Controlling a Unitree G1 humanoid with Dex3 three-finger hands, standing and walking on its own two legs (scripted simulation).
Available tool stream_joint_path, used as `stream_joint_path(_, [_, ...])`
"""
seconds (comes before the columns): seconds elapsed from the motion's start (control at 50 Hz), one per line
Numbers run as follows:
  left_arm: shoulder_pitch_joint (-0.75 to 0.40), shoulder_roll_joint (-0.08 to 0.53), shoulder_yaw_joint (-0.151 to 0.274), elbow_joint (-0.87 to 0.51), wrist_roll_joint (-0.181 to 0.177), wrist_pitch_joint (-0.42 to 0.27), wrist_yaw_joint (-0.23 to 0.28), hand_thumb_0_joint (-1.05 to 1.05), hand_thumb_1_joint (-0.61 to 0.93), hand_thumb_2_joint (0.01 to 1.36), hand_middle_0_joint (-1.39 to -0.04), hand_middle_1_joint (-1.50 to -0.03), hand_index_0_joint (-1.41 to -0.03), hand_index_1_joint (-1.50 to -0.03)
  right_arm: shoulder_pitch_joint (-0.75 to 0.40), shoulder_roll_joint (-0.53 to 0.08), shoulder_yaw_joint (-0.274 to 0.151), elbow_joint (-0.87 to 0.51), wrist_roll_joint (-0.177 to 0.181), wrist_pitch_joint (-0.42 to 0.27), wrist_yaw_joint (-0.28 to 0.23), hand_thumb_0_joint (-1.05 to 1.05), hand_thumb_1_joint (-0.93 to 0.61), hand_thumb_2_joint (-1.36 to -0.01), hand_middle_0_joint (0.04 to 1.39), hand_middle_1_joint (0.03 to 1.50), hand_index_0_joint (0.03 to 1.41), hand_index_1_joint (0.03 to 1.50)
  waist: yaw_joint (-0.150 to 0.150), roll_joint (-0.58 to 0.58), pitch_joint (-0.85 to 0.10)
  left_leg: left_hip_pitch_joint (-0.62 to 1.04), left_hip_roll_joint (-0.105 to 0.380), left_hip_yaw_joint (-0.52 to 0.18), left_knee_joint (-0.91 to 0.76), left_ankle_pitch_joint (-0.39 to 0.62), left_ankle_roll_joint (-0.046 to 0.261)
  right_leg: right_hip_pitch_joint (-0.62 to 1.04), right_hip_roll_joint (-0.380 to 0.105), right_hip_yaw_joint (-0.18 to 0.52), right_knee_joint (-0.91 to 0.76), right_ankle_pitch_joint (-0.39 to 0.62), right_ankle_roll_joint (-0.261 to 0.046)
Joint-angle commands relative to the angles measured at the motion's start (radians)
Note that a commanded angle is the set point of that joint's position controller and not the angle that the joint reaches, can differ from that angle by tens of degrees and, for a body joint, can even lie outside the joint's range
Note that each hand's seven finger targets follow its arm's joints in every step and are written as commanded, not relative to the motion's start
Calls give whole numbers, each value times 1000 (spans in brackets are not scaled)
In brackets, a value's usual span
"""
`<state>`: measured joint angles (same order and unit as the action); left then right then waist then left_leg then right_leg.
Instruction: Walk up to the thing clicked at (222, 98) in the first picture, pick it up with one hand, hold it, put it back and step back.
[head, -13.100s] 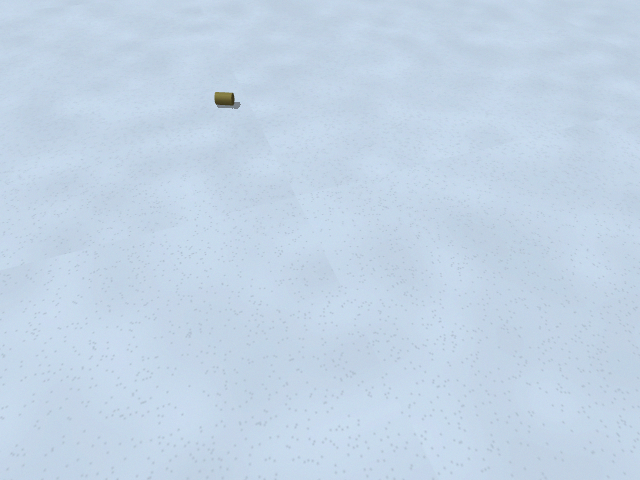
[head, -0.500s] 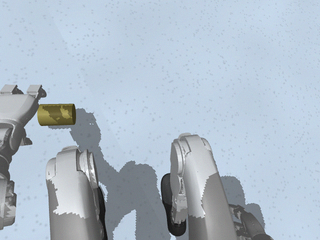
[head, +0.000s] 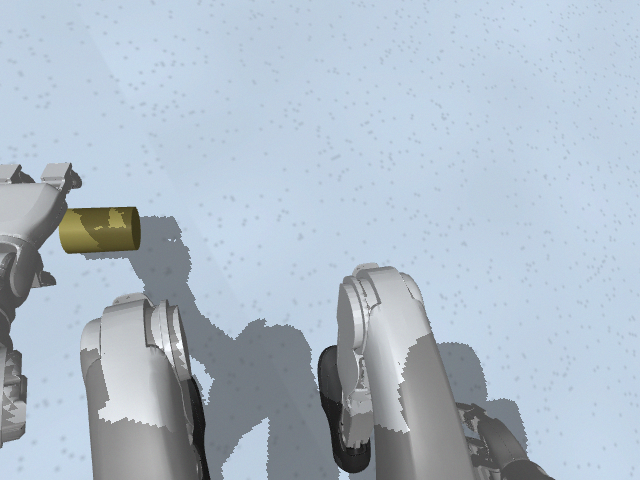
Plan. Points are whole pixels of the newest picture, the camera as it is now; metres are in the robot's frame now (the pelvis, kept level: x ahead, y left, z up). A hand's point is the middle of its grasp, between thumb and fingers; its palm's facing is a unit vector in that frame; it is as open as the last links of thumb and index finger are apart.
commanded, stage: rise first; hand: left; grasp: from above
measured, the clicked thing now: (102, 229) +0.45 +0.26 -0.29
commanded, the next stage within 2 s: approach in 1.34 s
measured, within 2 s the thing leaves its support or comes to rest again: neither
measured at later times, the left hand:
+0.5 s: hand (36, 233) +0.42 +0.30 -0.16, palm faces -0.45 -0.03 -0.89, open 13.9 cm
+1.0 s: hand (39, 236) +0.41 +0.30 -0.16, palm faces -0.44 -0.02 -0.90, open 13.7 cm
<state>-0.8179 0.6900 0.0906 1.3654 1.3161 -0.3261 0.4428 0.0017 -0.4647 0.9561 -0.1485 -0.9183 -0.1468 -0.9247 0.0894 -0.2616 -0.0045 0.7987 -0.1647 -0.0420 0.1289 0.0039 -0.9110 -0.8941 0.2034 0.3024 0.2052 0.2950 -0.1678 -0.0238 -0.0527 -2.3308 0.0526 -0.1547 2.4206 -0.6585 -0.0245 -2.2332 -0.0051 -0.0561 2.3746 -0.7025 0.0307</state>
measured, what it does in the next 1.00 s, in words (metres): stands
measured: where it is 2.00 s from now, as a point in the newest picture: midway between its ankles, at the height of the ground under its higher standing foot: (270, 444)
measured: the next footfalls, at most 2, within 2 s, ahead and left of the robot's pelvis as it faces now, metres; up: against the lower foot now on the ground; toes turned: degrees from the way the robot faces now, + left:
none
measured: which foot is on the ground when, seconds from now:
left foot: down 0.00-1.00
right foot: down 0.00-1.00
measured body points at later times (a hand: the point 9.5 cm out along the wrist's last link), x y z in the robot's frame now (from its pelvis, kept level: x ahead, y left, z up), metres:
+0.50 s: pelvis +0.00 +0.00 +0.00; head +0.22 +0.07 +0.39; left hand +0.44 +0.30 -0.11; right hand +0.08 -0.27 -0.11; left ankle +0.08 +0.14 -0.29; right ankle +0.09 -0.13 -0.29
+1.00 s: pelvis +0.00 +0.00 +0.00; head +0.21 +0.07 +0.39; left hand +0.43 +0.30 -0.11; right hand +0.07 -0.27 -0.11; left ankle +0.08 +0.14 -0.29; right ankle +0.09 -0.13 -0.29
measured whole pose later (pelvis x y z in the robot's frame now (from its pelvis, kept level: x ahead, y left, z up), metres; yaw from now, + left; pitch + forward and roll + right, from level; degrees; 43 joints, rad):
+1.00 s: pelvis +0.00 +0.00 +0.00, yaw +0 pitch +31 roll -7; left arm -0.83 0.70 0.07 1.37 1.32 -0.32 0.43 0.00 -0.45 0.95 -0.18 -0.90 -0.17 -0.91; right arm 0.10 -0.26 0.01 0.80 -0.16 -0.05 0.14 0.00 -0.91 -0.89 0.20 0.30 0.21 0.29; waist -0.18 -0.02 -0.06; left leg -2.34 0.04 -0.16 2.42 -0.64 -0.02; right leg -2.23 -0.01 -0.06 2.37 -0.69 0.04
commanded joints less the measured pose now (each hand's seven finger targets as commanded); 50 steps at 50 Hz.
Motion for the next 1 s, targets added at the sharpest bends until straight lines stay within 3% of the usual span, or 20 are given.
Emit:
stream_joint_path(0.0, [-273, 254, 36, -93, -22, 5, 34, 0, -476, 961, -141, -912, -134, -920, 182, -236, -63, -21, -9, -7, -12, 0, -901, -900, 200, 300, 200, 300, -14, 211, -622, 492, -39, 117, -217, 120, 55, 266, 41, -87, -264, 187, -58])
stream_joint_path(0.06, [-290, 296, 57, -127, -22, 2, 35, 0, -488, 975, -150, -898, -133, -916, 182, -237, -63, -24, -9, -6, -14, 0, -902, -900, 200, 300, 200, 300, 2, 219, -661, 499, -37, 119, -211, 124, 55, 292, 42, -81, -270, 191, -56])
stream_joint_path(0.12, [-282, 277, 44, -111, -23, 1, 30, 0, -485, 970, -150, -902, -134, -918, 170, -238, -61, -26, -10, -8, -14, 0, -902, -900, 200, 300, 200, 300, 1, 247, -634, 509, -39, 111, -230, 86, 47, 243, 43, -94, -257, 146, -65])
stream_joint_path(0.16, [-274, 260, 33, -119, -22, 4, 24, 0, -491, 974, -140, -914, -127, -928, 178, -240, -62, -26, -10, -8, -12, 0, -902, -900, 200, 300, 200, 300, -6, 259, -637, 532, -40, 110, -233, 98, 45, 244, 43, -97, -253, 160, -65])
stream_joint_path(0.22, [-255, 273, 47, -155, -22, 9, 24, 0, -509, 991, -135, -918, -117, -936, 186, -240, -68, -27, -6, -6, -12, 0, -903, -901, 200, 300, 200, 300, 10, 278, -672, 557, -39, 114, -233, 129, 43, 264, 40, -93, -253, 191, -64])
stream_joint_path(0.28, [-271, 264, 39, -184, -30, 14, 17, 0, -503, 989, -152, -900, -128, -925, 198, -240, -70, -27, -3, -4, -9, 0, -903, -900, 200, 300, 200, 300, -7, 250, -677, 538, -37, 115, -225, 147, 49, 289, 40, -89, -263, 219, -59])
stream_joint_path(0.32, [-262, 278, 47, -181, -33, 18, 13, 0, -503, 986, -142, -912, -124, -932, 200, -238, -71, -29, 1, -3, -10, 0, -904, -900, 200, 300, 200, 300, 4, 254, -687, 542, -37, 118, -223, 161, 50, 301, 40, -83, -268, 233, -59])
stream_joint_path(0.4, [-265, 253, 30, -171, -44, 18, 2, 0, -498, 984, -158, -888, -133, -914, 198, -237, -72, -33, 7, 0, -10, 0, -903, -900, 200, 300, 200, 300, -1, 232, -665, 531, -36, 113, -236, 132, 51, 285, 43, -88, -278, 203, -61])
stream_joint_path(0.54, [-268, 241, 13, -134, -34, 8, -6, 0, -496, 982, -154, -901, -133, -923, 189, -238, -64, -35, 11, -2, -8, 0, -904, -900, 200, 300, 200, 300, -7, 240, -612, 516, -38, 107, -254, 95, 47, 248, 41, -96, -276, 164, -65])
stream_joint_path(0.58, [-260, 247, 20, -135, -32, 4, -2, 0, -486, 978, -170, -890, -146, -915, 186, -236, -57, -39, 13, -3, -8, 0, -904, -901, 200, 300, 200, 300, -5, 235, -597, 499, -42, 114, -255, 90, 49, 264, 41, -92, -283, 157, -62])
stream_joint_path(0.64, [-275, 280, 46, -157, -28, -4, 7, 0, -476, 963, -181, -877, -158, -902, 182, -238, -59, -38, 11, -3, -10, 0, -906, -901, 200, 300, 200, 300, 10, 248, -646, 519, -41, 116, -248, 101, 47, 269, 40, -88, -276, 163, -63])
stream_joint_path(0.66, [-266, 247, 16, -125, -21, -4, 5, 0, -469, 961, -175, -886, -157, -905, 179, -232, -57, -38, 9, -5, -8, 0, -904, -901, 200, 300, 200, 300, -4, 244, -622, 517, -41, 115, -250, 99, 46, 260, 43, -89, -273, 165, -64])
stream_joint_path(0.68, [-280, 244, 15, -109, -20, -5, 6, 0, -469, 959, -177, -882, -157, -903, 181, -233, -54, -33, 8, -7, -7, 0, -905, -901, 200, 300, 200, 300, -17, 222, -600, 504, -40, 111, -246, 93, 48, 245, 43, -95, -272, 160, -63])
stream_joint_path(0.74, [-291, 262, 26, -127, -17, -9, 17, 0, -478, 967, -176, -886, -155, -908, 183, -236, -52, -33, 2, -8, -11, 0, -905, -901, 200, 300, 200, 300, -4, 245, -634, 521, -45, 115, -245, 101, 47, 261, 42, -89, -275, 163, -63])
stream_joint_path(0.78, [-301, 242, 9, -103, -15, -6, 19, 0, -464, 954, -174, -891, -158, -907, 181, -237, -51, -26, -2, -11, -9, 0, -904, -901, 200, 300, 200, 300, -23, 230, -604, 501, -44, 115, -245, 82, 47, 247, 44, -91, -279, 148, -61])
stream_joint_path(0.82, [-308, 261, 20, -140, -18, -8, 26, 0, -460, 949, -172, -900, -160, -912, 183, -239, -52, -28, 0, -12, -12, 0, -905, -901, 200, 300, 200, 300, -5, 269, -653, 532, -44, 115, -244, 99, 43, 257, 43, -91, -275, 161, -62])
stream_joint_path(0.86, [-299, 270, 34, -138, -15, -2, 30, 0, -459, 945, -170, -898, -160, -909, 186, -242, -57, -25, -2, -14, -10, 0, -905, -900, 200, 300, 200, 300, -3, 258, -658, 539, -42, 116, -243, 106, 44, 259, 40, -91, -269, 167, -61])
stream_joint_path(0.9, [-302, 245, 12, -125, -17, 6, 26, 0, -456, 945, -179, -896, -166, -910, 187, -238, -57, -25, -4, -16, -8, 0, -906, -901, 200, 300, 200, 300, -19, 244, -637, 520, -44, 118, -243, 93, 46, 257, 41, -87, -280, 163, -61])
stream_joint_path(0.98, [-300, 280, 35, -135, -21, 15, 23, 0, -465, 945, -169, -902, -159, -912, 183, -241, -58, -29, 1, -15, -10, 0, -907, -901, 200, 300, 200, 300, -2, 248, -647, 511, -43, 119, -242, 88, 47, 263, 39, -85, -279, 153, -63])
